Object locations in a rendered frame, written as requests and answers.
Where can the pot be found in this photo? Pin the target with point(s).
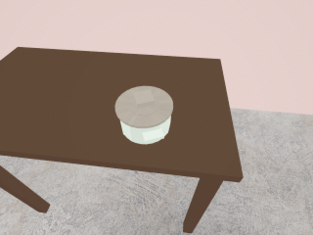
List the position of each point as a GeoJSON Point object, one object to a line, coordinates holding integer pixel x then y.
{"type": "Point", "coordinates": [146, 135]}

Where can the knob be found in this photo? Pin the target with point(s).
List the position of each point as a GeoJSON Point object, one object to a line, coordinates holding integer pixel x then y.
{"type": "Point", "coordinates": [144, 98]}

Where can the table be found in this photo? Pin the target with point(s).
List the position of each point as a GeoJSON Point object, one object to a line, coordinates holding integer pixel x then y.
{"type": "Point", "coordinates": [58, 105]}

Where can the lid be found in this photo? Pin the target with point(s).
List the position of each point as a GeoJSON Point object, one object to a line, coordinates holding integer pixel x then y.
{"type": "Point", "coordinates": [146, 117]}

